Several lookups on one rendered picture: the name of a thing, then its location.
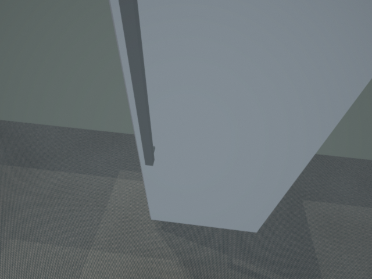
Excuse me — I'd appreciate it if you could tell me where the handle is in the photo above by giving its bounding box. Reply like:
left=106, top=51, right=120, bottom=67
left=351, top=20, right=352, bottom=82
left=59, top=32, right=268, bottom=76
left=119, top=0, right=155, bottom=166

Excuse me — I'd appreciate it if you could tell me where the fridge door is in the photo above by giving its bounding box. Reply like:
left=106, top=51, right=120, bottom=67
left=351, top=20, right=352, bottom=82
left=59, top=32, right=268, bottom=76
left=110, top=0, right=372, bottom=233

